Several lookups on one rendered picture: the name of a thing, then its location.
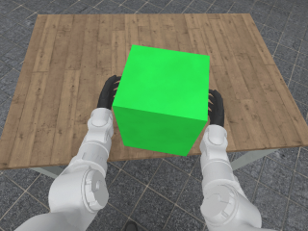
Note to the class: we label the right robot hand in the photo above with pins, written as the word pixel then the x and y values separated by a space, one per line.
pixel 217 113

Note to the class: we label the left robot upper arm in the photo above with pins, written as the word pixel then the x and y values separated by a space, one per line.
pixel 74 199

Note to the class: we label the table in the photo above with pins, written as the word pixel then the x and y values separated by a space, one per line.
pixel 71 56

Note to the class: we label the right robot forearm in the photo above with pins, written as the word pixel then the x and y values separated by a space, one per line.
pixel 215 165

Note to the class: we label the carton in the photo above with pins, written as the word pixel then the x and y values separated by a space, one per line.
pixel 161 103

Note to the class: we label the left robot forearm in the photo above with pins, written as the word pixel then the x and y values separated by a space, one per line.
pixel 96 145

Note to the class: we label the robot left foot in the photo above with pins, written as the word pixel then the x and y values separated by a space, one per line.
pixel 131 226

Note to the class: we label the left robot hand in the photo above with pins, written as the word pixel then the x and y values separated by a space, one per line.
pixel 106 97

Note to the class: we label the right robot upper arm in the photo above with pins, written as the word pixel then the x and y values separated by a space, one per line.
pixel 225 209

